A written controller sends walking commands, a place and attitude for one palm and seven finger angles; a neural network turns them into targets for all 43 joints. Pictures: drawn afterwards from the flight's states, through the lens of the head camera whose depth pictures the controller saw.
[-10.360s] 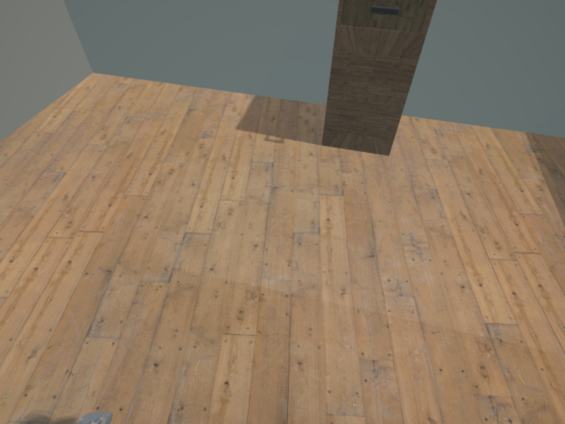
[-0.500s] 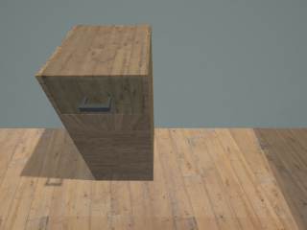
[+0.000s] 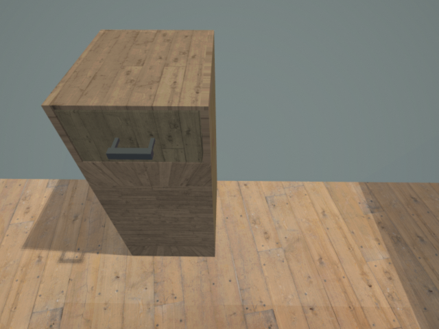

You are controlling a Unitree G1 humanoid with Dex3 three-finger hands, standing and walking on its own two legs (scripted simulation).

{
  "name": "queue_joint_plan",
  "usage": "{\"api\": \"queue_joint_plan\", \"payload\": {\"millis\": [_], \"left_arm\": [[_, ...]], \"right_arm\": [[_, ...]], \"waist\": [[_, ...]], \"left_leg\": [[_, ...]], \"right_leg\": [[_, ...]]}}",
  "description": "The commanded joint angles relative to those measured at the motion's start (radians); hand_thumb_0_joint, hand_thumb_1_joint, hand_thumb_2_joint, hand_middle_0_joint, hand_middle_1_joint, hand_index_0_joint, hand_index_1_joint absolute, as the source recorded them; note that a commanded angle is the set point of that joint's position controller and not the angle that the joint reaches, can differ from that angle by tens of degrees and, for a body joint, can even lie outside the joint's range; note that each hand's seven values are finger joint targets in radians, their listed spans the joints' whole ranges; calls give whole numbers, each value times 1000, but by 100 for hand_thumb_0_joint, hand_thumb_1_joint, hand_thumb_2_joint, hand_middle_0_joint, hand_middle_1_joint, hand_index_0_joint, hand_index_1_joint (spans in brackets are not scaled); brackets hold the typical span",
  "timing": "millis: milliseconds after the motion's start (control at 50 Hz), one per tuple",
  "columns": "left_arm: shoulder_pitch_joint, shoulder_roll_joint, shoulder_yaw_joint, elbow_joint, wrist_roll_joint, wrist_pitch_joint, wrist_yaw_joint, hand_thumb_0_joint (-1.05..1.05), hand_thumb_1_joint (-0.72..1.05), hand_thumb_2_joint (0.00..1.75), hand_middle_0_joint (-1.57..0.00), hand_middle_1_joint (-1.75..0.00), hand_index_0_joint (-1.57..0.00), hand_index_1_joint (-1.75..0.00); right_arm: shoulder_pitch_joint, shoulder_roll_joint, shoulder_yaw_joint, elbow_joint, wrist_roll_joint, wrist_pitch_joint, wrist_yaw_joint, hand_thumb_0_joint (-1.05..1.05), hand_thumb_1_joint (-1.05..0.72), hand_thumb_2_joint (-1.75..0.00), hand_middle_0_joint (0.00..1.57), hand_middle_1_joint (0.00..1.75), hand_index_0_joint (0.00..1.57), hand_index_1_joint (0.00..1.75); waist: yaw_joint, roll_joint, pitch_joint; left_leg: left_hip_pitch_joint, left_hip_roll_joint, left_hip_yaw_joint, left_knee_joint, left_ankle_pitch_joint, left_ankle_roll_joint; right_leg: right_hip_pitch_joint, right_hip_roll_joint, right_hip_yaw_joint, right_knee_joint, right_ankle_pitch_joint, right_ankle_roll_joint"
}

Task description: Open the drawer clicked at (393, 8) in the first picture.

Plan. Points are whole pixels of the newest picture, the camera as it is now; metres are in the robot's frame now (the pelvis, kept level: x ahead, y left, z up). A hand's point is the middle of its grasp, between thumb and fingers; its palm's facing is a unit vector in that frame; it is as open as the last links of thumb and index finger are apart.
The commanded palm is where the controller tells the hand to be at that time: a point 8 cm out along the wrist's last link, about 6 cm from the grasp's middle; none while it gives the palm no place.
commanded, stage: look again from close up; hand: left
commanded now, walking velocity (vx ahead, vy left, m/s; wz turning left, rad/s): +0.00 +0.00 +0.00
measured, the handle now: (132, 147) +0.53 +0.26 -0.01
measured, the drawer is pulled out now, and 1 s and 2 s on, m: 0.00 0.00 0.00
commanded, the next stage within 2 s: raise the hand with hooked fingers in 0.18 s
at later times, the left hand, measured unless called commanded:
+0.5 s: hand (115, 306) +0.17 +0.20 -0.05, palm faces -0.09 -0.56 -0.82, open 7.6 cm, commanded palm +0.12 +0.21 -0.04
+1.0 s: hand (99, 278) +0.21 +0.23 +0.00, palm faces +0.07 -0.12 -0.99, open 10.4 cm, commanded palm +0.17 +0.23 +0.04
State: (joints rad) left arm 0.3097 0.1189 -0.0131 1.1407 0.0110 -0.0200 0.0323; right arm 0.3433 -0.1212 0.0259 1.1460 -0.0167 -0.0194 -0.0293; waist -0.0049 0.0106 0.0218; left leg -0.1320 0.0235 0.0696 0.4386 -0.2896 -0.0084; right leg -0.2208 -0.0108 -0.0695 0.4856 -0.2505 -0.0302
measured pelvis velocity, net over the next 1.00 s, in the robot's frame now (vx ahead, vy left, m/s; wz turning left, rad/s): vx -0.02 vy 0.00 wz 0.01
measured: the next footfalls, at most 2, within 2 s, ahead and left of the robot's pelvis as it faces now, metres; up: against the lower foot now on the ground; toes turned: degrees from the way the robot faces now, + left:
none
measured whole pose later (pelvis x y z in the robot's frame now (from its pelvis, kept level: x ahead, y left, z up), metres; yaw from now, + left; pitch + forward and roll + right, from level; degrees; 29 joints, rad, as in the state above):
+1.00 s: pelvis -0.02 +0.00 -0.03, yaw +0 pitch +5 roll +1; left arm 0.26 0.32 -0.10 -0.01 1.04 0.07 0.35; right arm 0.08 -0.17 0.04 0.56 -0.06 0.09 0.02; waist 0.09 0.05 -0.06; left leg -0.43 0.02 0.06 0.74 -0.40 0.00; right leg -0.51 -0.03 -0.07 0.76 -0.35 -0.03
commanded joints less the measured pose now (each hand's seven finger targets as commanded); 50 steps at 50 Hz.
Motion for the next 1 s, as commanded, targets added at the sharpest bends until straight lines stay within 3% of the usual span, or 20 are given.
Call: {"api": "queue_joint_plan", "payload": {"millis": [0,240,260,280,300,320,340,360,400,420,440,480,500,540,620,700,740,820,900,980], "left_arm": [[62,88,19,-28,-3,-14,3,0,90,90,-20,-30,-20,-30],[63,87,21,-34,-1,-12,3,0,90,90,-20,-30,-20,-30],[165,151,36,10,7,-28,47,0,90,90,-20,-30,-20,-30],[-645,374,-89,-1517,108,-215,29,0,88,89,-20,-32,-20,-32],[-244,362,12,-1256,131,-123,128,0,85,88,-20,-33,-20,-33],[3,194,-66,-1158,128,31,182,0,83,87,-21,-34,-21,-34],[32,95,-129,-1151,176,66,191,0,81,86,-21,-36,-21,-36],[-26,127,-152,-1233,249,63,209,0,78,85,-21,-37,-21,-37],[18,158,-169,-1220,470,56,262,0,74,83,-21,-40,-21,-40],[65,149,-175,-1197,580,62,291,0,71,82,-21,-42,-21,-42],[161,152,-156,-1182,687,65,324,0,69,81,-22,-43,-22,-43],[378,125,-157,-1103,850,62,367,0,64,79,-22,-47,-22,-47],[433,126,-141,-1081,908,54,375,0,62,78,-22,-48,-22,-48],[376,188,-94,-1162,994,14,390,0,57,76,-22,-51,-22,-51],[201,307,17,-1330,1118,-6,474,0,48,72,-23,-57,-23,-57],[-43,319,7,-1400,1167,32,542,0,39,68,-24,-63,-24,-63],[-188,327,-1,-1439,1140,42,541,0,34,66,-24,-66,-24,-66],[-235,303,-47,-1415,1061,48,465,0,25,62,-25,-72,-25,-72],[-133,297,-63,-1363,1029,76,360,0,15,58,-25,-78,-25,-78],[-73,349,-3,-1346,1026,81,299,0,6,54,-26,-84,-26,-84]], "right_arm": [[75,-75,-17,-11,4,-15,-9,0,-90,-90,20,30,20,30],[57,-75,-18,-13,3,-11,-11,0,-90,-90,20,30,20,30],[-98,-125,-40,-90,16,-16,-1,0,-90,-90,20,30,20,30],[-107,-281,-22,-462,67,-175,-54,0,-90,-90,20,30,20,30],[-176,-214,-50,-400,56,-254,-97,0,-90,-90,20,30,20,30],[-174,-174,-65,-409,88,-283,-95,0,-90,-90,20,30,20,30],[-163,-184,-62,-399,84,-298,-90,0,-90,-90,20,30,20,30],[-207,-217,-67,-459,75,-313,-81,0,-90,-90,20,30,20,30],[-187,-250,-69,-511,15,-293,-62,0,-90,-90,20,30,20,30],[-196,-251,-80,-568,0,-273,-46,0,-90,-90,20,30,20,30],[-219,-246,-93,-619,-20,-243,-27,0,-90,-90,20,30,20,30],[-273,-250,-103,-678,-44,-156,18,0,-90,-90,20,30,20,30],[-298,-245,-101,-697,-47,-104,42,0,-90,-90,20,30,20,30],[-351,-238,-90,-746,-33,-30,81,0,-90,-90,20,30,20,30],[-371,-204,-86,-791,-31,46,102,0,-90,-90,20,30,20,30],[-362,-195,-91,-795,-45,60,90,0,-90,-90,20,30,20,30],[-366,-193,-93,-779,-54,64,70,0,-90,-90,20,30,20,30],[-386,-187,-75,-755,-53,51,42,0,-90,-90,20,30,20,30],[-385,-186,-59,-745,-45,55,32,0,-90,-90,20,30,20,30],[-381,-186,-44,-740,-32,60,33,0,-90,-90,20,30,20,30]], "waist": [[2,-11,45],[4,-17,65],[70,-138,102],[-42,187,-415],[29,320,-403],[17,209,-240],[5,101,-151],[-8,18,-48],[-25,-141,-85],[-11,-130,-104],[26,-142,-150],[89,-218,-98],[111,-268,-76],[145,-251,-123],[160,-64,-254],[96,18,-332],[48,2,-328],[17,26,-309],[62,-19,-283],[99,-54,-214]], "left_leg": [[-80,83,-72,-85,129,38],[-74,83,-72,-88,136,35],[-189,78,-13,167,96,-3],[104,-17,-13,-21,245,56],[109,-7,-24,-12,423,57],[0,4,-49,-13,395,29],[-45,3,-42,8,344,36],[-98,-10,-72,30,245,44],[-178,-34,-78,95,150,51],[-207,-58,-70,124,118,42],[-218,-72,-59,143,95,32],[-320,-69,-51,154,87,21],[-375,-67,-40,161,84,17],[-427,-73,-27,179,102,15],[-387,-89,-19,235,136,15],[-281,-88,-37,306,117,27],[-255,-84,-54,325,71,39],[-235,-76,-55,295,80,47],[-246,-60,-51,212,113,43],[-274,-50,-49,139,113,32]], "right_leg": [[38,-94,107,-85,173,-21],[31,-90,107,-98,179,-19],[49,-170,186,-85,730,40],[133,-75,256,-3,507,-18],[110,-28,143,55,287,-36],[5,-2,90,49,158,-25],[-43,0,65,30,159,-10],[-130,3,83,25,115,-10],[-235,14,72,42,-23,-11],[-254,16,88,45,-102,-13],[-240,21,88,50,-162,-21],[-228,28,111,71,-111,-39],[-213,25,126,87,-57,-43],[-164,11,162,138,48,-47],[-164,23,206,205,93,-56],[-288,25,243,198,34,-52],[-319,18,238,172,-17,-38],[-260,18,164,156,45,-20],[-143,16,98,134,101,-14],[-74,13,94,103,86,-16]]}}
